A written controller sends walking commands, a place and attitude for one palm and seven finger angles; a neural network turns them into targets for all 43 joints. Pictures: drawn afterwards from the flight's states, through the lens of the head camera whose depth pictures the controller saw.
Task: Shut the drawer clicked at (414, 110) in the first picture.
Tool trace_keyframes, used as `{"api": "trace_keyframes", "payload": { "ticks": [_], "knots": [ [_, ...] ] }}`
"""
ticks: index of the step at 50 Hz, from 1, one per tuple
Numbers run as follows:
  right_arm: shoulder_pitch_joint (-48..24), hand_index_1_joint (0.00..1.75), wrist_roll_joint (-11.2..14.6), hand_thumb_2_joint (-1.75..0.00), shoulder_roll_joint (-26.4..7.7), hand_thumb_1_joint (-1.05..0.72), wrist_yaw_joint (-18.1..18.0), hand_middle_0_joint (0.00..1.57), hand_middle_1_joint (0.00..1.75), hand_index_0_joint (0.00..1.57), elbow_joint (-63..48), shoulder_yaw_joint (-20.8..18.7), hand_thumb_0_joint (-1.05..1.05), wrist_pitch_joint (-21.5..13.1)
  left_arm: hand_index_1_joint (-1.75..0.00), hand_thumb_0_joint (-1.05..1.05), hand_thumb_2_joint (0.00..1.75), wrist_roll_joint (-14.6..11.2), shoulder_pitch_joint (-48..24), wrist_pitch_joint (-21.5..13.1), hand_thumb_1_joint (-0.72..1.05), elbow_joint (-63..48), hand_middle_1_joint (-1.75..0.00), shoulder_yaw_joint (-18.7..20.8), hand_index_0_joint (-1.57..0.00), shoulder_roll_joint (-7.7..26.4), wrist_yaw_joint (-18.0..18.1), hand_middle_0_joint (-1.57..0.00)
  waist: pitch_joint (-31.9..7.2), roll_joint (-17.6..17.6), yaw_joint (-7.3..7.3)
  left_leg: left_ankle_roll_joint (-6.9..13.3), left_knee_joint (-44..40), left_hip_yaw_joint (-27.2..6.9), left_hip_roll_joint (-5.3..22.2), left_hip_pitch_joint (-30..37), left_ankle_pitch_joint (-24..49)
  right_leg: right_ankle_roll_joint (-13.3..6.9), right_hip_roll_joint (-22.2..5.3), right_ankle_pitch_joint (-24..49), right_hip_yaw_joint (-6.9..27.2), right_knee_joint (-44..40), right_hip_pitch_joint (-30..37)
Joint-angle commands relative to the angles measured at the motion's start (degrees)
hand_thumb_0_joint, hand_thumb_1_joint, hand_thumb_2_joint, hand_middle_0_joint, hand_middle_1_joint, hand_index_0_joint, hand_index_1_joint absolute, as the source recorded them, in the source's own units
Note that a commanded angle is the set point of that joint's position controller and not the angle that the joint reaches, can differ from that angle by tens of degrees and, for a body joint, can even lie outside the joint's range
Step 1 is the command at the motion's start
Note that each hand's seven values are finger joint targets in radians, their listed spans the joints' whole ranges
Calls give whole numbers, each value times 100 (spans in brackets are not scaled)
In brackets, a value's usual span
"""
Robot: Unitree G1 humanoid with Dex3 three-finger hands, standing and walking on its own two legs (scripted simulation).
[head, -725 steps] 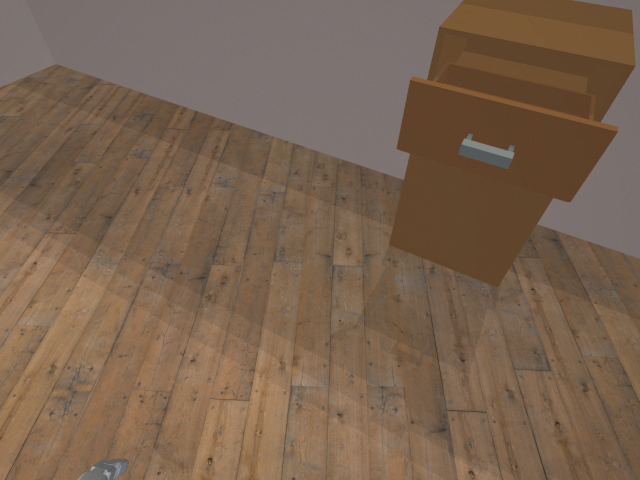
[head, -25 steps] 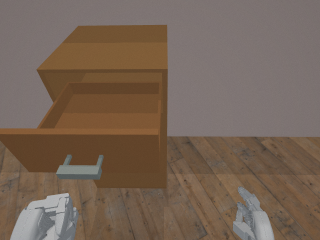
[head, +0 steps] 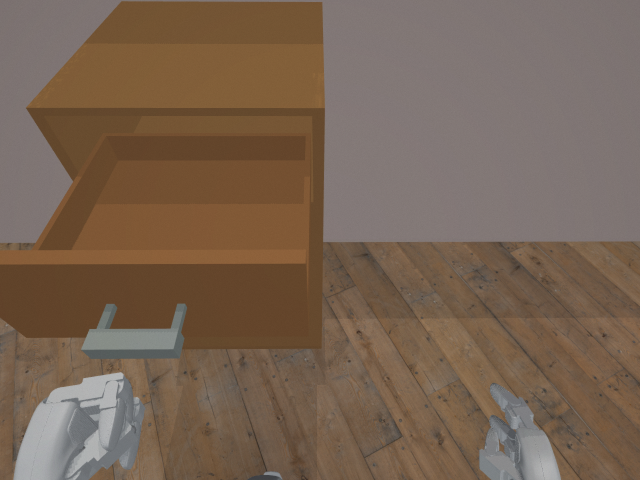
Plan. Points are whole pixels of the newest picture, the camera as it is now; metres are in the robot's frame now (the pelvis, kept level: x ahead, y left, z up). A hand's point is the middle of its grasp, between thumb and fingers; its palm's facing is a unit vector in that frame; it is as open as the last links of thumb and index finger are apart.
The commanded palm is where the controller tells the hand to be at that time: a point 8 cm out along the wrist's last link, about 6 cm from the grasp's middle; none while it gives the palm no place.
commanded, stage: bring the fist close to the handle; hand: left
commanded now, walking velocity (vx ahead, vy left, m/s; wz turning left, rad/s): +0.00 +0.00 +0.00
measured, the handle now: (140, 327) +0.28 +0.25 +0.04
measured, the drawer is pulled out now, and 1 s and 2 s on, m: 0.29 0.29 0.18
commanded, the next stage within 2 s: push the drawer shut in 0.74 s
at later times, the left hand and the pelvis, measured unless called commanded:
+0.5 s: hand (160, 407) +0.19 +0.20 +0.03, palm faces +0.05 -1.00 -0.02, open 3.3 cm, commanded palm +0.16 +0.25 +0.04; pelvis -0.01 +0.03 -0.03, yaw -1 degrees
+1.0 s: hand (167, 406) +0.19 +0.19 +0.04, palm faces +0.09 -0.99 -0.07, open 3.3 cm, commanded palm +0.17 +0.25 +0.04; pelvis -0.01 +0.02 -0.04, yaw -1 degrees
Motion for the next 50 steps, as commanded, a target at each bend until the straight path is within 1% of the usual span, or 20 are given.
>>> {"api": "trace_keyframes", "payload": {
  "ticks": [1, 6, 10, 14, 15, 17, 19, 22, 29, 30, 32, 34, 35, 38, 40, 41, 42, 46, 47, 50],
  "knots": [
    [-511, 30, -27, -90, -607, -90, -12, 20, 30, 20, -893, -252, 0, -309, -160, 0, 90, -71, 95, -563, 90, -994, -160, 304, -140, 522, 70, -140, -631, -42, -5, 149, -335, -178, -151, 571, 1330, 335, -180, 1842, 679, -686, -64],
    [-518, 30, -64, -90, -662, -90, 33, 20, 30, 20, -1005, -248, 0, -202, -160, 0, 90, 49, -171, -567, 90, -942, -160, 2, -140, 389, 230, -140, -663, -125, -107, 150, -226, -264, -114, 350, 1011, 283, -92, 1262, 514, -411, -520],
    [-520, 30, -120, -90, -659, -90, 54, 20, 30, 20, -1110, -237, 0, -93, -160, 0, 90, 230, -381, -612, 90, -1147, -160, -41, -140, 454, 494, -140, -900, 80, -56, 125, -148, -333, -63, 258, 939, 230, -48, 1034, 404, -98, -737],
    [-455, 30, -150, -90, -657, -90, 80, 20, 30, 20, -1238, -201, 0, 35, -160, 0, 90, 289, -620, -649, 90, -1262, -160, -235, -140, 347, 683, -140, -1098, 200, -104, 86, -7, -377, -23, 160, 806, 218, -31, 845, 359, 143, -1020],
    [-461, 30, -158, -90, -663, -90, 81, 20, 30, 20, -1217, -206, 0, 93, -160, 0, 90, 354, -554, -613, 90, -1115, -160, -121, -140, 434, 755, -140, -1053, 162, -71, 76, -19, -416, 0, 84, 776, 203, -12, 778, 346, 181, -1047],
    [-440, 30, -155, -90, -672, -90, 100, 20, 30, 20, -1320, -187, 0, 160, -160, 0, 90, 387, -633, -580, 90, -1106, -160, -386, -140, 231, 790, -140, -1040, 134, -125, 59, 34, -444, 15, 2, 670, 211, -12, 681, 310, 288, -1208],
    [-398, 30, -144, -90, -686, -90, 117, 20, 30, 20, -1431, -182, 0, 216, -160, 0, 90, 402, -460, -521, 90, -1358, -160, -442, -140, 252, 833, -140, -1260, 313, -55, 42, -14, -472, 36, 154, 799, 188, -9, 732, 301, 315, -1120],
    [-339, 30, -121, -90, -673, -90, 130, 20, 30, 20, -1582, -170, 0, 310, -160, 0, 90, 468, -349, -368, 90, -1691, -160, -683, -140, 143, 943, -140, -1330, 272, -78, 24, -87, -546, 80, 306, 893, 199, 4, 724, 251, 320, -1104],
    [-290, 30, -138, -90, -639, -90, 153, 20, 30, 20, -1693, -156, 0, 549, -160, 0, 90, 682, -88, -223, 90, -1655, -160, -825, -140, 75, 1303, -140, -872, 99, -129, -19, -117, -623, 111, 90, 610, 203, 37, 466, 181, 381, -1367],
    [-315, 30, -148, -90, -664, -90, 141, 20, 30, 20, -1714, -156, 0, 570, -160, 0, 90, 728, -176, -246, 90, -1740, -160, -786, -140, 167, 1356, -140, -862, 111, -131, -18, -118, -657, 113, 67, 622, 193, 34, 470, 195, 396, -1376],
    [-287, 30, -153, -90, -644, -90, 171, 20, 30, 20, -1799, -153, 0, 590, -160, 0, 90, 749, -56, -291, 90, -1804, -160, -963, -140, 3, 1380, -140, -903, 113, -134, -30, -92, -636, 111, 68, 510, 200, 26, 377, 190, 435, -1451],
    [-261, 30, -156, -90, -644, -90, 178, 20, 30, 20, -1830, -147, 0, 616, -160, 0, 90, 737, -62, -323, 90, -1857, -160, -967, -140, 18, 1394, -140, -945, 81, -136, -4, -44, -586, 83, -3, 449, 198, 27, 378, 221, 417, -1393],
    [-240, 30, -161, -90, -664, -90, 159, 20, 30, 20, -1805, -162, 0, 641, -160, 0, 90, 769, -80, -343, 90, -1867, -160, -778, -140, 216, 1429, -140, -1001, 77, -99, -11, -36, -611, 88, -29, 486, 184, 33, 395, 238, 440, -1337],
    [-204, 30, -161, -90, -634, -90, 167, 20, 30, 20, -1840, -147, 0, 654, -160, 0, 90, 745, -136, -433, 90, -2012, -160, -923, -140, 111, 1414, -140, -1090, 96, -159, 16, 69, -534, 65, 12, 579, 199, 30, 494, 278, 423, -1351],
    [-200, 30, -158, -90, -634, -90, 143, 20, 30, 20, -1775, -174, 0, 693, -160, 0, 90, 747, 28, -462, 90, -1957, -160, -643, -140, 345, 1425, -140, -1140, 166, -77, 16, 94, -504, 60, -32, 678, 175, 50, 570, 299, 424, -1244],
    [-214, 30, -148, -90, -613, -90, 153, 20, 30, 20, -1817, -157, 0, 691, -160, 0, 90, 713, 76, -474, 90, -1988, -160, -822, -140, 162, 1394, -140, -1132, 189, -116, 24, 112, -482, 49, -6, 675, 185, 38, 590, 297, 411, -1273],
    [-200, 30, -140, -90, -622, -90, 156, 20, 30, 20, -1811, -159, 0, 705, -160, 0, 90, 707, 67, -461, 90, -1930, -160, -770, -140, 230, 1379, -140, -1085, 172, -119, 23, 109, -481, 48, -56, 658, 185, 39, 591, 295, 408, -1263],
    [-206, 30, -159, -90, -677, -90, 103, 20, 30, 20, -1701, -132, 0, 719, -160, 0, 90, 657, -556, -414, 90, -1681, -160, -638, -140, 337, 1309, -140, -910, 76, -282, 71, 224, -454, 17, -268, 407, 211, 30, 522, 376, 319, -1331],
    [-185, 30, -155, -90, -675, -90, 90, 20, 30, 20, -1661, -146, 0, 720, -160, 0, 90, 611, -568, -407, 90, -1556, -160, -463, -140, 422, 1297, -140, -942, -50, -246, 78, 249, -431, 5, -330, 383, 213, 37, 515, 411, 282, -1277],
    [-193, 30, -143, -90, -709, -90, 51, 20, 30, 20, -1611, -144, 0, 693, -160, 0, 90, 534, -792, -408, 90, -1479, -160, -308, -140, 554, 1199, -140, -1090, 54, -232, 102, 300, -369, -15, -282, 527, 213, 17, 700, 489, 218, -1119]
  ]
}}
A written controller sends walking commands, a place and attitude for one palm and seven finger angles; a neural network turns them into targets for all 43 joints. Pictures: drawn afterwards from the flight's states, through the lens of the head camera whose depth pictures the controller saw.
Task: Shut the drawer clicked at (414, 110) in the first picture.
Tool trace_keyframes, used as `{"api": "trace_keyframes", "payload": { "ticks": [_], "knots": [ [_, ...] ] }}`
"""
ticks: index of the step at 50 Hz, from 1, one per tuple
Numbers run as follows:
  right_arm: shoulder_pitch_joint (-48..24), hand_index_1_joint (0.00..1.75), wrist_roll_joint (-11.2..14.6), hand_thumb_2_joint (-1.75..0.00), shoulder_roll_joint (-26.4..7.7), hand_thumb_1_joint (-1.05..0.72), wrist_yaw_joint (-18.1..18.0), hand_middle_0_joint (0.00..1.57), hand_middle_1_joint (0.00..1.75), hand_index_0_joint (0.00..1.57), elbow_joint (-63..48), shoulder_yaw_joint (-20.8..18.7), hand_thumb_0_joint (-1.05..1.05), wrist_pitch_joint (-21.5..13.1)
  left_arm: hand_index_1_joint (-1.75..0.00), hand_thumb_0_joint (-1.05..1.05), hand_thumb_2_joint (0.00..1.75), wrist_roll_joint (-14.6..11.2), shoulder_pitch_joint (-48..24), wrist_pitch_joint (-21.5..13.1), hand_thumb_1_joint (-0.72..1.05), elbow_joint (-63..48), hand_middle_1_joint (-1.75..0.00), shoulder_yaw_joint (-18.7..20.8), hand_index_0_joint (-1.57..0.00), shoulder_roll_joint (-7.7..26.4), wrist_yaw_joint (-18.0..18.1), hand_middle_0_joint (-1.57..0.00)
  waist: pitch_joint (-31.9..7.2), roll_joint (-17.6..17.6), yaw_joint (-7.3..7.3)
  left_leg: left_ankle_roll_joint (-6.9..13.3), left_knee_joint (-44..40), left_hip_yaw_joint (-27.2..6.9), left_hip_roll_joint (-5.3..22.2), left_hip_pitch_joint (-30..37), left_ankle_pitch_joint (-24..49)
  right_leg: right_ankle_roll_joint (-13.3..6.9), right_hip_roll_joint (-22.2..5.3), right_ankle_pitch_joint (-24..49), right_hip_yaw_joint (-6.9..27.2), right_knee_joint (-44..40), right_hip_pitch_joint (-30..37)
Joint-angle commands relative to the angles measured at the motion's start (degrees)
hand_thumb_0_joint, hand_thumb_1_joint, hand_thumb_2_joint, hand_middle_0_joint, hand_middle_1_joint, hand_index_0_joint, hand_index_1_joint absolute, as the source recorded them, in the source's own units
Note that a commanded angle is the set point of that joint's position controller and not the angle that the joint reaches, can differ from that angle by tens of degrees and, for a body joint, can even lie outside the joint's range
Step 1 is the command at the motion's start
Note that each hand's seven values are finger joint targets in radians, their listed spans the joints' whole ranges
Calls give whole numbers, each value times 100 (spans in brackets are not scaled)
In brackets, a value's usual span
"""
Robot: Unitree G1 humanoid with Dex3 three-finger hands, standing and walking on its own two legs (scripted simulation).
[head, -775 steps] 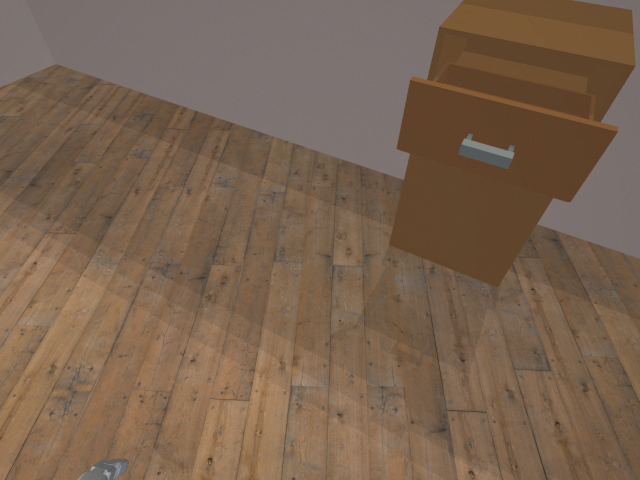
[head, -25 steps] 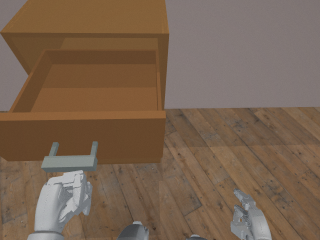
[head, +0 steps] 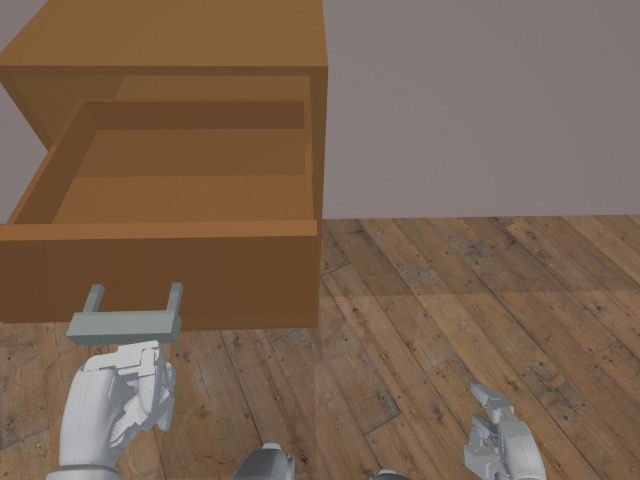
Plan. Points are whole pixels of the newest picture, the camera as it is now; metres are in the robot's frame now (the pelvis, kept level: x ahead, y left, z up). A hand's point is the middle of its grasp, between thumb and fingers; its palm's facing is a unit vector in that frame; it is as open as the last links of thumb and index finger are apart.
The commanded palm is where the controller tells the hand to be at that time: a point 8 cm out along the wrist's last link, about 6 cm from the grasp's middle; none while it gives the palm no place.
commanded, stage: push the drawer shut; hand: left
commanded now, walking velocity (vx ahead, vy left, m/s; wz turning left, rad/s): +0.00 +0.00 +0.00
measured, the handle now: (131, 309) +0.29 +0.23 +0.07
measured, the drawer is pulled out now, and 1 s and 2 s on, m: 0.29 0.18 0.06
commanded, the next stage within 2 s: none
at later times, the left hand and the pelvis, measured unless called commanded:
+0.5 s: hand (173, 353) +0.24 +0.18 +0.07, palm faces +0.09 -0.99 -0.08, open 3.0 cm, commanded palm +0.24 +0.24 +0.08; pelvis -0.01 -0.02 +0.00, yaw +1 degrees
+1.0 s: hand (175, 293) +0.31 +0.19 +0.07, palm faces +0.08 -1.00 -0.04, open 2.9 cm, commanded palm +0.30 +0.25 +0.08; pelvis +0.00 +0.00 +0.02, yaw +0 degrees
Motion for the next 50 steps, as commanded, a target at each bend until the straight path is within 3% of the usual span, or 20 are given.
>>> {"api": "trace_keyframes", "payload": {
  "ticks": [1, 6, 7, 12, 17, 24, 25, 26, 28, 30, 35, 38, 41, 46, 50],
  "knots": [
    [-258, 30, 32, -90, -765, -90, -131, 20, 30, 20, -782, -342, 0, -360, -160, 0, 90, -206, -405, -390, 90, -1055, -160, 495, -140, 521, -94, -140, -942, 81, -93, -65, -1024, -381, -30, 1209, 1122, 106, 71, 1260, 471, -1008, 287],
    [-252, 30, 52, -90, -760, -90, -148, 20, 30, 20, -681, -344, 0, -386, -160, 0, 90, -336, -469, -275, 90, -789, -160, 729, -140, 668, -199, -140, -1042, 103, -52, -48, -1033, -282, -54, 1263, 1420, 137, 33, 1711, 571, -1152, 627],
    [-256, 30, 54, -90, -772, -90, -155, 20, 30, 20, -665, -342, 0, -384, -160, 0, 90, -369, -670, -268, 90, -760, -160, 776, -140, 723, -209, -140, -944, -58, -125, -38, -988, -271, -56, 1188, 1390, 172, 19, 1744, 626, -1210, 613],
    [-260, 30, 35, -90, -826, -90, -190, 20, 30, 20, -441, -318, 0, -472, -160, 0, 90, -399, -1499, -435, 90, -365, -160, 907, -140, 884, -274, -140, -665, -36, -254, -33, -884, -281, -47, 965, 1130, 188, -15, 1394, 754, -1277, 374],
    [-269, 30, 53, -90, -875, -90, -215, 20, 30, 20, -283, -315, 0, -583, -160, 0, 90, -479, -2302, -576, 90, -129, -160, 913, -140, 959, -426, -140, -917, 5, -308, -11, -783, -247, -60, 944, 1061, 222, -78, 1238, 960, -1382, 468],
    [-337, 30, 120, -90, -917, -90, -288, 20, 30, 20, -115, -267, 0, -626, -160, 0, 90, -557, -3261, -348, 90, 424, -160, 954, -140, 1095, -548, -140, -1023, 30, -340, 8, -913, -220, -54, 1009, 958, 262, -124, 1018, 1134, -1627, 700],
    [-319, 30, 125, -90, -934, -90, -295, 20, 30, 20, -66, -268, 0, -618, -160, 0, 90, -547, -3326, -318, 90, 581, -160, 1145, -140, 1274, -519, -140, -1026, 21, -304, 4, -959, -242, -37, 1027, 975, 248, -106, 990, 1100, -1637, 724],
    [-356, 30, 128, -90, -909, -90, -289, 20, 30, 20, -58, -255, 0, -626, -160, 0, 90, -549, -3368, -299, 90, 658, -160, 1036, -140, 1129, -529, -140, -1043, 81, -291, 4, -996, -230, -53, 1092, 1018, 246, -118, 1073, 1103, -1638, 768],
    [-347, 30, 123, -90, -914, -90, -281, 20, 30, 20, -38, -255, 0, -639, -160, 0, 90, -578, -3510, -255, 90, 769, -160, 1085, -140, 1157, -521, -140, -1067, 64, -265, -6, -1058, -225, -52, 1172, 1096, 255, -123, 1230, 1085, -1663, 846],
    [-326, 30, 113, -90, -944, -90, -274, 20, 30, 20, -20, -256, 0, -619, -160, 0, 90, -584, -3532, -220, 90, 1021, -160, 1221, -140, 1252, -507, -140, -1076, -134, -220, -2, -1138, -238, -45, 1139, 1179, 268, -115, 1384, 1057, -1671, 987],
    [-308, 30, 100, -90, -940, -90, -239, 20, 30, 20, 1, -277, 0, -553, -160, 0, 90, -578, -3630, -241, 90, 1442, -160, 1510, -140, 1432, -498, -140, -1017, -193, -133, -25, -1248, -190, -54, 1160, 1330, 287, -138, 1728, 1061, -1679, 1165],
    [-304, 30, 102, -90, -919, -90, -209, 20, 30, 20, 36, -281, 0, -519, -160, 0, 90, -545, -4016, -314, 90, 1612, -160, 1409, -140, 1305, -508, -140, -939, 4, -163, -45, -1308, -169, -63, 1273, 1262, 253, -119, 1623, 988, -1641, 974],
    [-262, 30, 99, -90, -953, -90, -207, 20, 30, 20, 65, -302, 0, -469, -160, 0, 90, -537, -4171, -338, 90, 1875, -160, 1522, -140, 1388, -496, -140, -971, -132, -183, -38, -1341, -170, -53, 1319, 1306, 251, -92, 1700, 940, -1611, 967],
    [-167, 30, 92, -90, -992, -90, -198, 20, 30, 20, 135, -333, 0, -422, -160, 0, 90, -447, -4786, -393, 90, 1998, -160, 1346, -140, 1295, -469, -140, -1203, 141, -243, -57, -1410, -238, -28, 1673, 1403, 193, -35, 1751, 732, -1447, 706],
    [-93, 30, 71, -90, -1033, -90, -203, 20, 30, 20, 178, -338, 0, -376, -160, 0, 90, -364, -5189, -392, 90, 2105, -160, 1265, -140, 1325, -384, -140, -1364, 100, -287, -60, -1439, -321, 2, 1801, 1464, 171, -8, 1721, 656, -1384, 613]
  ]
}}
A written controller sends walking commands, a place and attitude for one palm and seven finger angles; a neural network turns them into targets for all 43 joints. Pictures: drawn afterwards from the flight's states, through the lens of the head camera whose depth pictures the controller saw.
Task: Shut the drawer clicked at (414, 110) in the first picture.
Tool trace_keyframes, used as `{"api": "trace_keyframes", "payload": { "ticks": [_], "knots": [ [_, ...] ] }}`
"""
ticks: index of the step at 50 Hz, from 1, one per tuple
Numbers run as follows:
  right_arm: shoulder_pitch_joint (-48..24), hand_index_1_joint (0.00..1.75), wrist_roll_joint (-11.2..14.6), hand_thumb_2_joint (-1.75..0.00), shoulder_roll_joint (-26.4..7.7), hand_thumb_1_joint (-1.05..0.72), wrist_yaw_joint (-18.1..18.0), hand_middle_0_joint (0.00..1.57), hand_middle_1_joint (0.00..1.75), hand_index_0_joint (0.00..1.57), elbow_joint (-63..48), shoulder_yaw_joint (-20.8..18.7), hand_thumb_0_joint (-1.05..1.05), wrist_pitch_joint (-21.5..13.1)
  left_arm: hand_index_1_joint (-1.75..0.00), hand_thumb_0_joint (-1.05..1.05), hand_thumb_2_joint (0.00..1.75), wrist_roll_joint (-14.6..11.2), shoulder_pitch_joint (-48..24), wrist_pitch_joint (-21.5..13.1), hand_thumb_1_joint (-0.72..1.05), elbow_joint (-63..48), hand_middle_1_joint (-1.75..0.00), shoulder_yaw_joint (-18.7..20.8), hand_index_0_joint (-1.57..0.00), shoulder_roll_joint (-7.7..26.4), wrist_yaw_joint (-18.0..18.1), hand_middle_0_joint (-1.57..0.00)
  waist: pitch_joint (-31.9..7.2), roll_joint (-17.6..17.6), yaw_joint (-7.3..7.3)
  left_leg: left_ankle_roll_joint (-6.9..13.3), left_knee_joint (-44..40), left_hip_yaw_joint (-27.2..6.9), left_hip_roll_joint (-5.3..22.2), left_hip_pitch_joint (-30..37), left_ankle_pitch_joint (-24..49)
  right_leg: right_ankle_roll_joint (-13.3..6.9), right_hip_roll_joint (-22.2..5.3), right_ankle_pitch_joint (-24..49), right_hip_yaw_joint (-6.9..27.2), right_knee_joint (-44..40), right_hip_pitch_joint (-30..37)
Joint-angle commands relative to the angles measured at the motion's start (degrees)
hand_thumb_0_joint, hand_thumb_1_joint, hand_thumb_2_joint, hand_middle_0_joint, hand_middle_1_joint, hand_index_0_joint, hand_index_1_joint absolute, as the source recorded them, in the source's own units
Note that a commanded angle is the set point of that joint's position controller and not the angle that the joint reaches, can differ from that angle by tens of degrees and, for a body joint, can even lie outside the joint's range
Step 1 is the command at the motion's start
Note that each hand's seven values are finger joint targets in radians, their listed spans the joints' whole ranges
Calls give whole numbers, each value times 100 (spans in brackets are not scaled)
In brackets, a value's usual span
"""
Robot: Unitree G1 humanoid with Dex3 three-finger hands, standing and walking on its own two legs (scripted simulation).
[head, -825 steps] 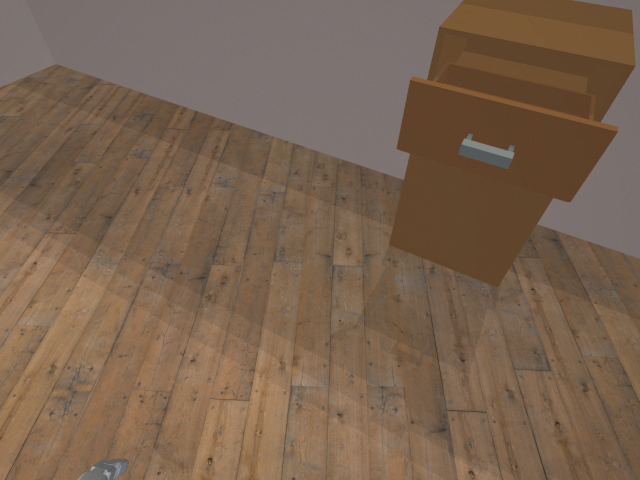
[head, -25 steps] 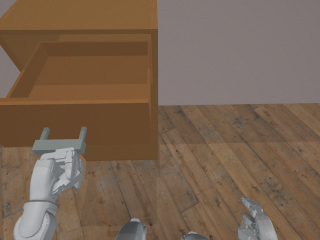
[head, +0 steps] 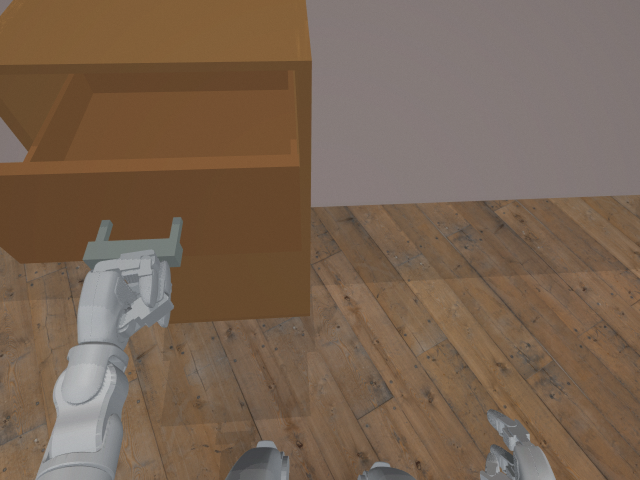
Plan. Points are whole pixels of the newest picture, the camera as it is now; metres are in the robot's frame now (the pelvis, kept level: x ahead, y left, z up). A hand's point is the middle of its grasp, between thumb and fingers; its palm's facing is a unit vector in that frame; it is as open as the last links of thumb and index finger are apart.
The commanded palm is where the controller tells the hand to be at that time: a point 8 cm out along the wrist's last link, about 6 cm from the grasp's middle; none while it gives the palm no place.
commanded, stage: push the drawer shut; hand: left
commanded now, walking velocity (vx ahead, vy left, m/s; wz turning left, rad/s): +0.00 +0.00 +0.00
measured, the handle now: (138, 239) +0.39 +0.25 +0.06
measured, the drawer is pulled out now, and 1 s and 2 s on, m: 0.18 0.06 0.00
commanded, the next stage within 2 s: none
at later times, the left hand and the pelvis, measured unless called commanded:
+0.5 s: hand (177, 251) +0.38 +0.20 +0.05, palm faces +0.10 -0.99 -0.04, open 3.0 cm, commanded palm +0.36 +0.25 +0.06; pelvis -0.01 +0.01 +0.00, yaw +0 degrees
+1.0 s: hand (183, 214) +0.43 +0.20 +0.05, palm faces +0.13 -0.99 -0.04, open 3.2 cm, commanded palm +0.42 +0.25 +0.06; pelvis +0.00 +0.00 +0.00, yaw -1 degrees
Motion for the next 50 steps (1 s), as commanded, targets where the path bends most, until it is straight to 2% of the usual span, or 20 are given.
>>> {"api": "trace_keyframes", "payload": {
  "ticks": [1, 5, 8, 16, 18, 20, 21, 22, 24, 27, 30, 31, 32, 35, 41, 42, 44, 45, 49, 50],
  "knots": [
    [-50, 30, -3, -90, -788, -90, -69, 20, 30, 20, -670, -311, 0, -246, -160, 0, 90, -72, -1811, -343, 90, -1057, -160, 335, -140, 868, 233, -140, -1699, 221, -146, -42, -760, -402, 1, 1509, 1164, 176, -39, 1429, 543, -799, 317],
    [27, 30, -14, -90, -820, -90, -60, 20, 30, 20, -625, -313, 0, -192, -160, 0, 90, 27, -2256, -332, 90, -886, -160, 234, -140, 879, 334, -140, -1697, 171, -213, -65, -815, -519, 50, 1629, 1139, 157, -9, 1269, 463, -765, 116],
    [59, 30, -22, -90, -815, -90, -27, 20, 30, 20, -636, -320, 0, -140, -160, 0, 90, 83, -2353, -328, 90, -807, -160, 171, -140, 804, 404, -140, -1839, 217, -175, -100, -842, -540, 61, 1809, 1302, 146, -13, 1364, 441, -742, 113],
    [162, 30, -41, -90, -837, -90, 7, 20, 30, 20, -562, -281, 0, 25, -160, 0, 90, 252, -3202, -343, 90, -120, -160, 186, -140, 902, 551, -140, -1685, 154, -254, -110, -890, -617, 70, 1734, 1045, 126, 15, 1102, 422, -737, -96],
    [201, 30, -36, -90, -845, -90, 5, 20, 30, 20, -523, -281, 0, 70, -160, 0, 90, 255, -3429, -355, 90, 87, -160, 344, -140, 1095, 555, -140, -1645, 125, -271, -101, -875, -582, 62, 1653, 904, 134, 20, 1038, 457, -787, -92],
    [244, 30, -46, -90, -868, -90, 7, 20, 30, 20, -529, -287, 0, 102, -160, 0, 90, 297, -3625, -396, 90, 153, -160, 380, -140, 1195, 551, -140, -1781, 194, -255, -104, -872, -620, 65, 1717, 963, 116, 24, 1045, 454, -743, -98],
    [250, 30, -42, -90, -845, -90, 14, 20, 30, 20, -531, -277, 0, 112, -160, 0, 90, 301, -3796, -403, 90, 178, -160, 239, -140, 1039, 533, -140, -1844, 323, -307, -113, -872, -615, 67, 1835, 1012, 119, 18, 1067, 448, -742, -176],
    [284, 30, -48, -90, -860, -90, 11, 20, 30, 20, -493, -282, 0, 131, -160, 0, 90, 293, -3919, -418, 90, 243, -160, 379, -140, 1200, 538, -140, -1875, 376, -270, -131, -862, -628, 71, 1871, 1067, 107, 22, 1105, 453, -730, -165],
    [331, 30, -47, -90, -864, -90, 35, 20, 30, 20, -483, -285, 0, 160, -160, 0, 90, 294, -3951, -408, 90, 456, -160, 313, -140, 1121, 516, -140, -1867, 332, -293, -134, -876, -638, 75, 1893, 1038, 110, 28, 1069, 441, -768, -206],
    [383, 30, -48, -90, -897, -90, 21, 20, 30, 20, -451, -282, 0, 222, -160, 0, 90, 298, -4269, -428, 90, 718, -160, 489, -140, 1362, 500, -140, -1894, 163, -339, -95, -835, -586, 54, 1690, 954, 129, 31, 1074, 495, -799, -93],
    [466, 30, -55, -90, -906, -90, 14, 20, 30, 20, -404, -288, 0, 263, -160, 0, 90, 323, -4600, -477, 90, 954, -160, 611, -140, 1547, 479, -140, -1930, 262, -359, -86, -789, -558, 45, 1624, 973, 119, 34, 1107, 517, -789, -63],
    [479, 30, -54, -90, -892, -90, 23, 20, 30, 20, -382, -278, 0, 274, -160, 0, 90, 302, -4677, -494, 90, 1047, -160, 570, -140, 1463, 454, -140, -1972, 246, -374, -77, -778, -535, 35, 1634, 1021, 133, 36, 1157, 534, -801, -46],
    [521, 30, -58, -90, -911, -90, 22, 20, 30, 20, -364, -294, 0, 300, -160, 0, 90, 309, -4621, -521, 90, 1137, -160, 729, -140, 1640, 452, -140, -2005, 185, -337, -83, -774, -535, 47, 1626, 1085, 128, 39, 1210, 540, -804, 6],
    [588, 30, -68, -90, -901, -90, 53, 20, 30, 20, -342, -299, 0, 339, -160, 0, 90, 323, -4844, -571, 90, 1268, -160, 594, -140, 1525, 408, -140, -2066, 471, -382, -86, -729, -518, 44, 1731, 1253, 115, 47, 1324, 540, -779, -80],
    [727, 30, -79, -90, -921, -90, 64, 20, 30, 20, -263, -304, 0, 445, -160, 0, 90, 359, -5280, -696, 90, 1755, -160, 863, -140, 1868, 359, -140, -2102, 179, -450, -25, -638, -427, 17, 1392, 1178, 159, 49, 1426, 645, -792, 119],
    [757, 30, -82, -90, -933, -90, 62, 20, 30, 20, -255, -315, 0, 468, -160, 0, 90, 362, -5224, -713, 90, 1825, -160, 1027, -140, 2055, 346, -140, -2171, 196, -387, -29, -621, -409, 22, 1364, 1218, 160, 48, 1485, 674, -786, 192],
    [788, 30, -82, -90, -916, -90, 74, 20, 30, 20, -241, -312, 0, 497, -160, 0, 90, 371, -5333, -745, 90, 1832, -160, 973, -140, 2027, 291, -140, -2283, 345, -406, -31, -588, -394, 19, 1436, 1333, 158, 48, 1602, 682, -762, 198],
    [809, 30, -88, -90, -920, -90, 77, 20, 30, 20, -235, -313, 0, 510, -160, 0, 90, 378, -5527, -771, 90, 1798, -160, 916, -140, 2006, 276, -140, -2290, 454, -466, -23, -566, -402, 19, 1491, 1397, 153, 53, 1645, 680, -745, 150],
    [872, 30, -82, -90, -929, -90, 73, 20, 30, 20, -154, -300, 0, 570, -160, 0, 90, 397, -5902, -782, 90, 2293, -160, 931, -140, 2052, 245, -140, -1992, 251, -588, 7, -536, -391, 24, 1244, 1097, 188, 62, 1392, 704, -822, -37],
    [909, 30, -101, -90, -945, -90, 68, 20, 30, 20, -129, -297, 0, 574, -160, 0, 90, 404, -6039, -818, 90, 2312, -160, 1075, -140, 2247, 252, -140, -2062, 263, -573, 14, -508, -400, 27, 1188, 1106, 181, 63, 1405, 717, -787, 26]
  ]
}}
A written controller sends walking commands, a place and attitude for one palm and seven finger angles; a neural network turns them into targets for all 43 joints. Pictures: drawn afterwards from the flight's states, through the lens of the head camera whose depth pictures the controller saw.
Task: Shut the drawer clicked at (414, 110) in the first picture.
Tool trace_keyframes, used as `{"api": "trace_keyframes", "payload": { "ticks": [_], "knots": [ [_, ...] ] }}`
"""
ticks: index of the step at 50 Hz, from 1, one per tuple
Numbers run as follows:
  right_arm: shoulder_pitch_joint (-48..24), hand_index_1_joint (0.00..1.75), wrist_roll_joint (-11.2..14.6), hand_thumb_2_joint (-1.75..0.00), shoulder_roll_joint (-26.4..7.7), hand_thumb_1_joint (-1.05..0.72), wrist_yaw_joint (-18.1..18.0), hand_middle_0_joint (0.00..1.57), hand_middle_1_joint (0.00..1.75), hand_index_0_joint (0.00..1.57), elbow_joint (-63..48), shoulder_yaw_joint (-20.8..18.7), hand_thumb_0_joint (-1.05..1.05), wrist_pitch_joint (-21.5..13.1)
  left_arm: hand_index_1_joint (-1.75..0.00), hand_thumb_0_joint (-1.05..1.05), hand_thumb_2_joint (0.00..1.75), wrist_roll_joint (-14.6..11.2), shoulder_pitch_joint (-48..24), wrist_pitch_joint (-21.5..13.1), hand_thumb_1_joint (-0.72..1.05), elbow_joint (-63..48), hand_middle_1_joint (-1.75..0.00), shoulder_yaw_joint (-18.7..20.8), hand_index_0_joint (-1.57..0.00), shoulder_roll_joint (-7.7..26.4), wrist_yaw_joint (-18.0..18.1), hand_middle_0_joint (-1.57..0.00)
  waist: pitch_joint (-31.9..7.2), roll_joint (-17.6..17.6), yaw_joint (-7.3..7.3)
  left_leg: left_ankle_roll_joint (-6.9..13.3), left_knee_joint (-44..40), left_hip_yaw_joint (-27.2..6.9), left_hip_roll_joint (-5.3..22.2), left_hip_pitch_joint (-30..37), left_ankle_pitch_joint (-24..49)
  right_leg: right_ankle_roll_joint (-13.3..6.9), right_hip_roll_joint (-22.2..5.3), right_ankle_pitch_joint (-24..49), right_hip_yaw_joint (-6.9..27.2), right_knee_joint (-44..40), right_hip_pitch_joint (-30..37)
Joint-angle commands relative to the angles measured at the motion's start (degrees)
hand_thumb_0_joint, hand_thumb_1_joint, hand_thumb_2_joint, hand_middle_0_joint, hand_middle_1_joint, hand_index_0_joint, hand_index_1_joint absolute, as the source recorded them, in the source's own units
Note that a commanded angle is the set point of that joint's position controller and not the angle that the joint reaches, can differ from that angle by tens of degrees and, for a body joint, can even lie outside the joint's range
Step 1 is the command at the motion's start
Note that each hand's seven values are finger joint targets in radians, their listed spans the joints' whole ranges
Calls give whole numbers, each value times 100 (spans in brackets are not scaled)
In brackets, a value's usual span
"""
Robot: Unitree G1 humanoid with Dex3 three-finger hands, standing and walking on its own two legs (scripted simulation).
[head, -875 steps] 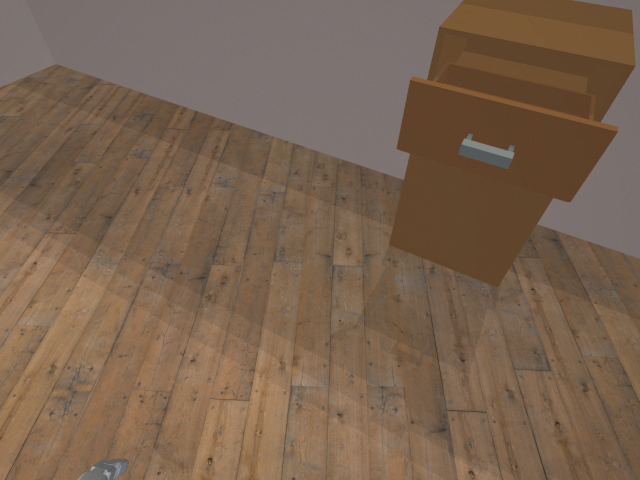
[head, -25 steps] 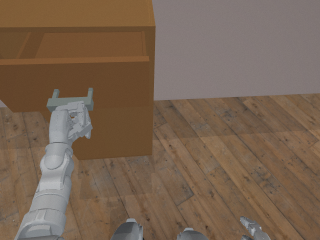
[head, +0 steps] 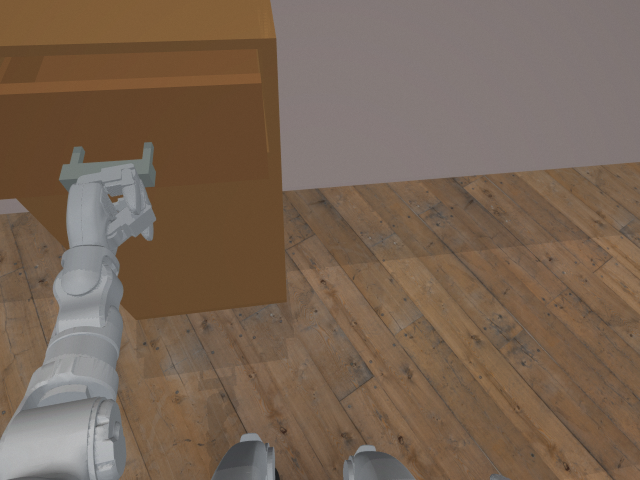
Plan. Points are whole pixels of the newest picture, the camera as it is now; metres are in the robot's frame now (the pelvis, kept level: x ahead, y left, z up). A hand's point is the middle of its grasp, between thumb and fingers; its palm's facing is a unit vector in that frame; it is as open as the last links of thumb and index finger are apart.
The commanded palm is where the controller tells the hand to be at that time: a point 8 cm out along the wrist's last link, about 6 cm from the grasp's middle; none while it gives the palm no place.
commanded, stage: push the drawer shut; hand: left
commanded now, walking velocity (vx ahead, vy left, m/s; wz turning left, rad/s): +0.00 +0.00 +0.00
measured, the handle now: (111, 163) +0.51 +0.27 +0.06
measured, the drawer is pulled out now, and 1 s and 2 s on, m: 0.06 0.00 0.00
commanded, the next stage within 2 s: pull the fist back off the drawer in 1.02 s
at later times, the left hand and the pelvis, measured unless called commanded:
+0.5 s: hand (142, 169) +0.50 +0.23 +0.06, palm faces +0.13 -0.99 -0.02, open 3.1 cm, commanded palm +0.48 +0.28 +0.06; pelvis +0.00 +0.01 -0.01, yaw -1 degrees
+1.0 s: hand (133, 167) +0.51 +0.24 +0.05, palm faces +0.13 -0.99 -0.03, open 3.2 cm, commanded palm +0.54 +0.27 +0.06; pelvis -0.03 +0.02 -0.02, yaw +0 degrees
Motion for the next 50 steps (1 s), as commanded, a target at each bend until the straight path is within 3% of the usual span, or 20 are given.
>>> {"api": "trace_keyframes", "payload": {
  "ticks": [1, 7, 10, 14, 15, 17, 19, 20, 21, 23, 25, 26, 27, 33, 36, 37, 40, 41, 47, 50],
  "knots": [
    [453, 30, -10, -90, -964, -90, -104, 20, 30, 20, -399, -337, 0, -126, -160, 0, 90, -74, -2900, -468, 90, -968, -160, 414, -140, 1634, 68, -140, -2114, 359, -175, 3, -571, -427, -67, 1613, 1083, 193, -24, 1321, 688, -835, 476],
    [572, 30, -26, -90, -974, -90, -102, 20, 30, 20, -338, -317, 0, -60, -160, 0, 90, -42, -3345, -472, 90, -607, -160, 479, -140, 1831, -30, -140, -2239, 429, -281, 23, -462, -426, -55, 1532, 1142, 214, -8, 1388, 714, -799, 423],
    [660, 30, -38, -90, -1019, -90, -115, 20, 30, 20, -342, -303, 0, -19, -160, 0, 90, -42, -3443, -422, 90, -405, -160, 818, -140, 2316, -71, -140, -2331, 324, -271, 56, -353, -368, -60, 1191, 1168, 235, -13, 1541, 840, -802, 704],
    [760, 30, -26, -90, -1038, -90, -133, 20, 30, 20, -341, -270, 0, 7, -160, 0, 90, -12, -3719, -314, 90, -110, -160, 913, -140, 2610, -193, -140, -2321, 423, -334, 57, -292, -342, -46, 932, 1131, 253, -11, 1537, 894, -798, 763],
    [805, 30, -33, -90, -1054, -90, -126, 20, 30, 20, -346, -271, 0, 20, -160, 0, 90, -4, -3721, -323, 90, -93, -160, 1000, -140, 2721, -209, -140, -2407, 502, -302, 52, -285, -378, -45, 1017, 1264, 230, 1, 1636, 855, -746, 743],
    [850, 30, -40, -90, -1044, -90, -102, 20, 30, 20, -346, -277, 0, 44, -160, 0, 90, 2, -3767, -297, 90, -4, -160, 867, -140, 2536, -238, -140, -2475, 653, -335, 35, -296, -401, -26, 1268, 1409, 229, 27, 1660, 766, -729, 529],
    [910, 30, -61, -90, -1095, -90, -98, 20, 30, 20, -326, -277, 0, 71, -160, 0, 90, 33, -3894, -279, 90, 77, -160, 975, -140, 2749, -234, -140, -2454, 687, -369, 30, -272, -435, 3, 1304, 1459, 224, 45, 1616, 725, -703, 376],
    [955, 30, -76, -90, -1081, -90, -76, 20, 30, 20, -321, -273, 0, 83, -160, 0, 90, 35, -4035, -286, 90, 73, -160, 815, -140, 2559, -240, -140, -2468, 716, -448, 39, -268, -473, 3, 1381, 1519, 220, 63, 1630, 688, -668, 270],
    [991, 30, -88, -90, -1109, -90, -68, 20, 30, 20, -314, -287, 0, 99, -160, 0, 90, 74, -4058, -299, 90, 81, -160, 930, -140, 2702, -222, -140, -2533, 772, -398, 22, -267, -491, 21, 1485, 1576, 211, 69, 1604, 654, -647, 188],
    [1033, 30, -99, -90, -1110, -90, -40, 20, 30, 20, -341, -295, 0, 134, -160, 0, 90, 97, -4005, -260, 90, 194, -160, 822, -140, 2548, -203, -140, -2531, 727, -444, 27, -276, -493, 25, 1553, 1604, 217, 91, 1579, 629, -679, 119],
    [1119, 30, -125, -90, -1168, -90, -46, 20, 30, 20, -293, -277, 0, 170, -160, 0, 90, 141, -4208, -234, 90, 333, -160, 993, -140, 2835, -171, -140, -2405, 696, -507, 38, -255, -528, 38, 1437, 1601, 210, 99, 1546, 599, -656, 26],
    [1155, 30, -129, -90, -1185, -90, -45, 20, 30, 20, -316, -277, 0, 195, -160, 0, 90, 191, -4288, -249, 90, 239, -160, 1068, -140, 3011, -155, -140, -2548, 768, -453, 20, -267, -556, 47, 1509, 1664, 204, 102, 1552, 589, -610, 45],
    [1159, 30, -135, -90, -1151, -90, -33, 20, 30, 20, -338, -287, 0, 207, -160, 0, 90, 211, -4391, -264, 90, 160, -160, 883, -140, 2769, -158, -140, -2659, 900, -500, 15, -272, -570, 43, 1694, 1737, 199, 105, 1551, 568, -612, -47],
    [1267, 30, -165, -90, -1193, -90, -38, 20, 30, 20, -179, -285, 0, 218, -160, 0, 90, 306, -5047, -300, 90, 367, -160, 718, -140, 2649, -40, -140, -2371, 945, -757, -11, -324, -769, 106, 1850, 1283, 184, 136, 948, 452, -666, -732],
    [1319, 30, -189, -90, -1269, -90, -72, 20, 30, 20, -137, -252, 0, 196, -160, 0, 90, 390, -5376, -298, 90, 519, -160, 788, -140, 2921, 22, -140, -2259, 1061, -845, -22, -355, -895, 130, 1811, 996, 165, 123, 725, 418, -609, -1045],
    [1329, 30, -196, -90, -1260, -90, -72, 20, 30, 20, -142, -241, 0, 179, -160, 0, 90, 401, -5551, -290, 90, 516, -160, 590, -140, 2716, 33, -140, -2305, 1113, -930, -28, -381, -958, 128, 1904, 881, 174, 114, 658, 399, -597, -1177],
    [1371, 30, -233, -90, -1286, -90, -88, 20, 30, 20, -114, -225, 0, 109, -160, 0, 90, 424, -5841, -280, 90, 493, -160, 548, -140, 2702, 95, -140, -2403, 1317, -981, -50, -418, -1099, 159, 2070, 702, 153, 95, 590, 354, -538, -1424],
    [1383, 30, -233, -90, -1307, -90, -96, 20, 30, 20, -113, -215, 0, 97, -160, 0, 90, 452, -5889, -278, 90, 518, -160, 608, -140, 2829, 124, -140, -2458, 1286, -977, -54, -429, -1115, 166, 2058, 596, 163, 93, 533, 357, -544, -1428],
    [1352, 30, -251, -90, -1359, -90, -111, 20, 30, 20, -92, -149, 0, -71, -160, 0, 90, 511, -6313, -254, 90, 586, -160, 300, -140, 2640, 256, -140, -2377, 1400, -1110, -85, -589, -1341, 207, 2053, -189, 163, 62, 176, 315, -497, -1801],
    [1357, 30, -252, -90, -1403, -90, -132, 20, 30, 20, -78, -118, 0, -179, -160, 0, 90, 509, -6444, -238, 90, 600, -160, 289, -140, 2720, 316, -140, -2397, 1426, -1160, -70, -637, -1378, 211, 1986, -419, 159, 57, 80, 324, -502, -1823]
  ]
}}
